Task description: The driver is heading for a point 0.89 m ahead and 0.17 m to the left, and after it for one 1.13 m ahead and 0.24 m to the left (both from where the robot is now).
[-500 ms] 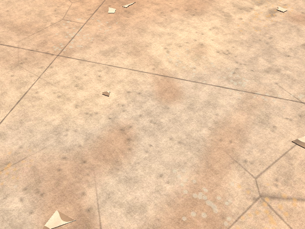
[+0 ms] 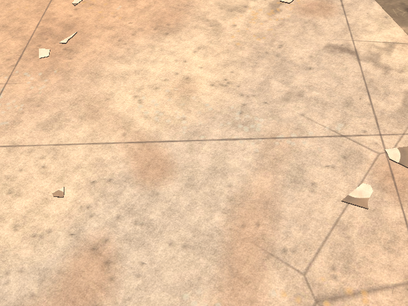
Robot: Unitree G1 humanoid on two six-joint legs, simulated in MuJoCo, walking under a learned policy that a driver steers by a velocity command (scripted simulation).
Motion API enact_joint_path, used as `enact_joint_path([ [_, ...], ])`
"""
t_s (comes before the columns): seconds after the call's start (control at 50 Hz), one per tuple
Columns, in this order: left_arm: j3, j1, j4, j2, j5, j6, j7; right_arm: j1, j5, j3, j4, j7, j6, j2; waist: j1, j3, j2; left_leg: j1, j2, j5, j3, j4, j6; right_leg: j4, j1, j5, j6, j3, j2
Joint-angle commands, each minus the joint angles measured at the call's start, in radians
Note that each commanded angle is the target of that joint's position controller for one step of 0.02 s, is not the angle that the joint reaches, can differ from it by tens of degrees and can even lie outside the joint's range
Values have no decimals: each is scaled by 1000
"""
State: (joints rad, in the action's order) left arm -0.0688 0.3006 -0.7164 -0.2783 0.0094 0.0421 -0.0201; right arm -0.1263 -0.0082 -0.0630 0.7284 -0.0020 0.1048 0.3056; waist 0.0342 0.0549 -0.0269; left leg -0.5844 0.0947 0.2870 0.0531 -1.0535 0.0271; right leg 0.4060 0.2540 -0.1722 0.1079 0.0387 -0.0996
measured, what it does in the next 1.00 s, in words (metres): walks ahead: left foot, then right foot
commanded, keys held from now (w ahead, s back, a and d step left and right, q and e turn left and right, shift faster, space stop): w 0.40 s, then w+q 0.60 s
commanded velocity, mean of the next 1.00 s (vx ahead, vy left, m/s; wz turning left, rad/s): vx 0.50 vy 0.00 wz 0.10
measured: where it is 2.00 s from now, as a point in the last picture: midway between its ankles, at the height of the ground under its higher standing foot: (171, 153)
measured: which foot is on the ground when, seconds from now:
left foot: up 0.00-0.28, down 0.30-0.78, up 0.80-1.00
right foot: down 0.00-0.32, up 0.34-0.76, down 0.78-1.00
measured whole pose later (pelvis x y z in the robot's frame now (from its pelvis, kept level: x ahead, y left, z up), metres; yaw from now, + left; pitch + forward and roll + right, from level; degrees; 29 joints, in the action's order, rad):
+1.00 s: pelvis +0.57 -0.01 +0.00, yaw +11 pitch +1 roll -2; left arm -0.06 0.25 -0.77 -0.26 -0.01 0.10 -0.01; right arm -0.26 0.03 -0.08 0.73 0.00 0.02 0.33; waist 0.02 0.02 -0.06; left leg -0.59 0.08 0.29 0.05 -1.12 0.00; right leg 0.36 0.19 -0.19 0.03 -0.09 -0.02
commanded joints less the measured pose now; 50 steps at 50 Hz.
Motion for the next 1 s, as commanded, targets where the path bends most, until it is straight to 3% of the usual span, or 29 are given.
enact_joint_path([
  [0.02, -40, -35, 72, -161, 1, 25, 24, 2, -8, -18, -56, -1, -6, 68, -33, -77, 63, -61, 7, -152, -2, 148, 33, -193, -70, 279, 175, 238, 246],
  [0.1, -34, 29, 32, -152, 5, 23, 33, 133, 2, 3, -78, 19, 3, 29, 30, -46, 96, 31, -36, -422, -27, 424, 30, -197, -38, 191, 112, 159, 200],
  [0.14, -34, 68, 9, -159, 8, 24, 31, 186, 12, 3, -93, 29, 9, 37, 55, -21, 98, 34, -46, -455, -23, 483, 16, -194, -70, 142, 111, 185, 227],
  [0.2, -35, 114, -22, -160, 9, 16, 34, 233, 13, -1, -116, 42, 18, 58, 68, 1, 97, -38, -52, -375, -15, 547, -21, -132, -213, 193, 108, 235, 283],
  [0.26, -40, 111, -35, -171, 6, 1, 40, 181, 13, -9, -110, 47, 24, 78, 31, -15, 129, 20, -76, -244, -38, 576, -67, -56, -297, 388, 83, 252, 309],
  [0.28, -40, 90, -31, -174, 6, -2, 40, 105, 10, -21, -91, 43, 26, 97, -14, -61, 136, 136, -106, -232, -69, 598, -91, 25, -296, 567, 67, 229, 284],
  [0.3, -31, 71, -23, -159, 2, -4, 39, -29, 5, -38, -57, 38, 28, 132, -82, -162, 123, 349, -92, -285, -65, 593, -129, 181, -245, 656, 41, 185, 234],
  [0.32, -13, 62, 2, -120, -15, -3, 39, -207, -8, -49, -34, 32, 27, 185, -153, -315, 37, 648, 73, -312, 124, 555, -201, 460, -64, 431, 7, 146, 168],
  [0.34, 12, 221, -3, -29, 4, 13, 32, -287, -2, -67, 6, 39, 18, 238, -92, -438, -268, 994, 289, -111, 586, 632, -369, 817, 328, -287, -75, 84, -7],
  [0.36, 2, 170, -13, -114, 14, 24, 29, -293, 28, -43, 11, 41, 14, 142, -132, -388, -185, 980, 283, 107, 694, 730, -342, 910, 461, -392, -72, 163, 33],
  [0.38, -12, 48, 16, -161, 27, 31, 25, -221, 27, -30, 2, 35, 9, 104, -138, -227, -101, 844, 250, 117, 543, 755, -296, 917, 515, -308, -69, 138, 84],
  [0.4, -8, -22, 34, -151, 20, 37, 27, -155, 13, -23, -9, 32, 2, 96, -111, -142, -18, 700, 208, 23, 432, 779, -269, 871, 490, -226, -69, 90, 133],
  [0.42, -11, -59, 46, -141, 0, 42, 26, -123, 6, -17, -9, 33, -1, 82, -88, -77, -2, 590, 170, -92, 372, 805, -271, 804, 471, -179, -76, 69, 161],
  [0.44, -14, -45, 46, -128, -8, 43, 25, -111, -2, -10, -10, 33, 1, 72, -56, -72, -27, 528, 139, -183, 328, 823, -267, 758, 415, -148, -80, 67, 185],
  [0.5, -3, -24, 48, -78, -15, 37, 24, -119, 17, -13, 1, 30, 3, 85, -26, -75, -53, 458, 105, -314, 252, 865, -292, 621, 369, -142, -115, 34, 195],
  [0.6, 17, -214, 95, -41, -14, 49, 17, -174, 30, -34, 26, 4, -16, 139, -75, -39, -42, 376, 44, -324, 144, 882, -252, 258, 290, 143, -156, 9, 154],
  [0.66, 14, -301, 115, -55, -2, 61, 5, -242, 37, -37, 46, -2, -31, 145, -106, -36, -49, 387, 55, -284, 170, 846, -235, 154, 230, 231, -160, 13, 119],
  [0.7, 5, -325, 126, -79, 2, 69, 0, -260, 41, -39, 49, -6, -41, 146, -101, -36, -59, 424, 77, -230, 221, 802, -219, 98, 202, 202, -146, 33, 114],
  [0.74, -8, -289, 120, -107, 6, 77, -1, -250, 38, -43, 46, -11, -49, 153, -65, -46, -79, 439, 91, -217, 262, 742, -196, 62, 124, 144, -122, 31, 114],
  [0.76, -19, -219, 99, -125, 4, 80, 3, -242, 35, -39, 42, -13, -51, 138, -24, -75, -78, 420, 65, -249, 254, 677, -176, 31, 18, 126, -99, 19, 114],
  [0.78, -37, -107, 78, -163, -8, 83, 11, -235, 28, -26, 31, -11, -50, 101, 32, -154, -56, 360, 6, -263, 218, 522, -143, 35, -165, 108, -61, 50, 164],
  [0.8, -54, 64, 60, -231, -18, 78, 22, -239, 2, -2, 0, -10, -48, 33, 93, -313, 89, 210, -74, -34, 126, 213, -100, 57, -426, 68, -1, 239, 360],
  [0.82, -63, 93, 35, -276, -22, 62, 13, -364, 37, 10, -34, -9, -34, -7, 22, -399, 409, -101, -152, 330, 53, -63, -64, -62, -621, -191, 132, 671, 535],
  [0.84, -40, 58, 48, -174, -13, 60, 9, -328, 53, -13, -7, -13, -37, 97, 45, -292, 258, -196, -86, 277, 105, -184, -56, -108, -542, -349, 114, 667, 504],
  [0.86, -26, 15, 50, -127, -8, 59, 11, -242, 50, -26, -21, -11, -42, 133, 52, -180, 179, -219, -58, 184, 87, -203, -54, -117, -432, -291, 80, 506, 467],
  [0.88, -17, -38, 48, -107, -13, 59, 9, -213, 41, -26, -23, -11, -48, 118, 25, -129, 116, -179, -25, 110, 70, -188, -44, -137, -326, -159, 66, 395, 425],
  [0.9, -11, -73, 40, -83, -17, 58, 8, -190, 34, -29, -33, -8, -53, 106, 5, -86, 118, -161, -1, 63, 69, -149, -38, -161, -253, -68, 66, 313, 393],
  [0.94, -12, -103, 26, -75, -22, 66, 10, -191, 40, -27, -42, 2, -68, 70, -24, -59, 150, -99, 30, 16, 55, -113, -30, -213, -161, 33, 64, 192, 360],
  [1.0, -26, -96, -2, -107, -17, 77, 15, -140, 32, -20, -75, 6, -83, 42, -30, -34, 108, -132, 41, -57, 50, -33, -10, -256, -143, 152, 87, 87, 372],
])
